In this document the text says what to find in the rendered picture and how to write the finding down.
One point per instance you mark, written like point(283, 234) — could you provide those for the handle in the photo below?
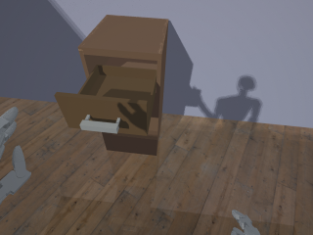
point(99, 126)

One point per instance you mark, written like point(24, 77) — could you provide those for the drawer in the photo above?
point(112, 92)

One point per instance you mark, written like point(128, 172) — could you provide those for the cabinet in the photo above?
point(130, 42)

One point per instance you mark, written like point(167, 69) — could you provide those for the right robot hand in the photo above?
point(245, 223)

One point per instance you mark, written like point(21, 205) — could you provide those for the left robot hand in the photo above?
point(16, 178)

